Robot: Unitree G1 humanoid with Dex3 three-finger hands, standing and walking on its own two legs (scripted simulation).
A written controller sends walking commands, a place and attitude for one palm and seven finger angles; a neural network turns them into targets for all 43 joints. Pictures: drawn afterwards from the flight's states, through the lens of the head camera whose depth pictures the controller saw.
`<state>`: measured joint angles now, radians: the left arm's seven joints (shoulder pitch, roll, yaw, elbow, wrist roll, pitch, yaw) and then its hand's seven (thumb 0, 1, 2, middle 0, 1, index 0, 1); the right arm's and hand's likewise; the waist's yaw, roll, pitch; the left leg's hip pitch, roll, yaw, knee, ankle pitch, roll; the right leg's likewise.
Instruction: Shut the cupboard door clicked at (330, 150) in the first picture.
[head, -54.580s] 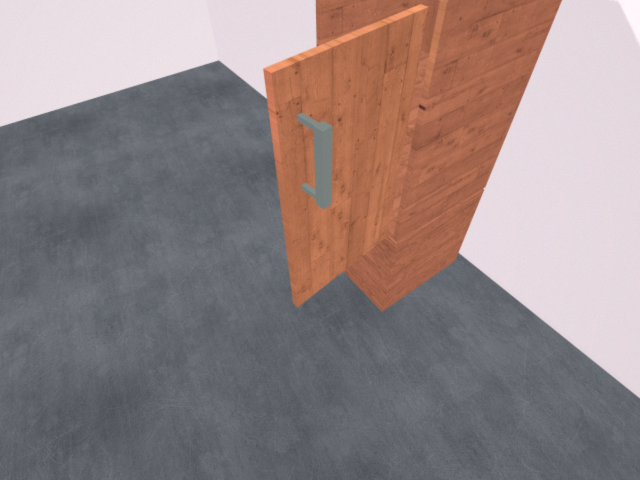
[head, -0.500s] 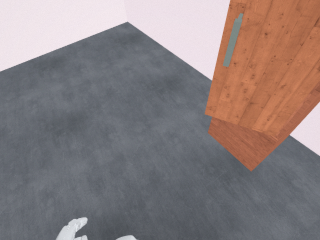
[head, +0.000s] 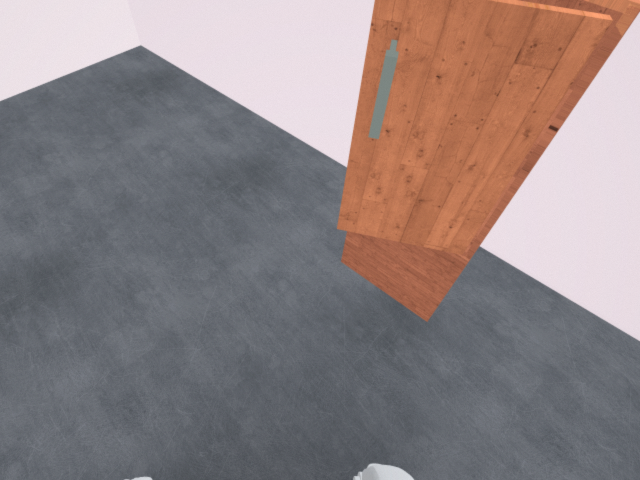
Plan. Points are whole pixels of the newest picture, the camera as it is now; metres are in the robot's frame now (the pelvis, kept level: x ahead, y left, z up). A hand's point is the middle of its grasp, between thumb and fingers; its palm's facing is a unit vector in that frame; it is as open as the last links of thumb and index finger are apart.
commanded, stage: turn to face it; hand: left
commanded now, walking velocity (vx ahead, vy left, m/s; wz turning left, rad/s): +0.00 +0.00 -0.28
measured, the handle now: (383, 91) +0.71 -0.05 +0.09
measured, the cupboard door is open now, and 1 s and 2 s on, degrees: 27 27 27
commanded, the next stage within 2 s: take the last steps up to it in 0.10 s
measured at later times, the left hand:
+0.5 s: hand out of the picture +0.11 +0.16 -0.19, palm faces -0.10 -0.98 -0.16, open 7.4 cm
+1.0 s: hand (314, 363) +0.31 +0.02 -0.17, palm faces -0.24 -0.95 -0.19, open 7.3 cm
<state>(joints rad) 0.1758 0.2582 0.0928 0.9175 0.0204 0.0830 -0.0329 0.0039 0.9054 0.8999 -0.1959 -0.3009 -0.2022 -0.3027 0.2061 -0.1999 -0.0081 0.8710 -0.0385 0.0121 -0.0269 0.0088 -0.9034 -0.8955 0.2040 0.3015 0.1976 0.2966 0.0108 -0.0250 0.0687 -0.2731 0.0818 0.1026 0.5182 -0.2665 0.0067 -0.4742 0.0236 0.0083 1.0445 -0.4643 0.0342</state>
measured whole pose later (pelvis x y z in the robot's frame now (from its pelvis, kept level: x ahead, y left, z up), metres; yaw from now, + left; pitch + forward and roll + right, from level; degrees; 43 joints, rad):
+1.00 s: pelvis +0.18 -0.13 -0.01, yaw -13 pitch +1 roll -1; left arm 0.12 0.16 0.05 1.01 0.02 -0.03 -0.02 0.00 0.91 0.90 -0.19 -0.30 -0.20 -0.30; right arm 0.36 -0.19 -0.04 1.10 -0.02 0.01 -0.01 0.01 -0.91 -0.90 0.20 0.30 0.20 0.30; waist -0.05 0.04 0.09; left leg -0.33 0.12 0.05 1.08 -0.51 -0.02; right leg -0.35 -0.02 -0.11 0.57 -0.24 -0.03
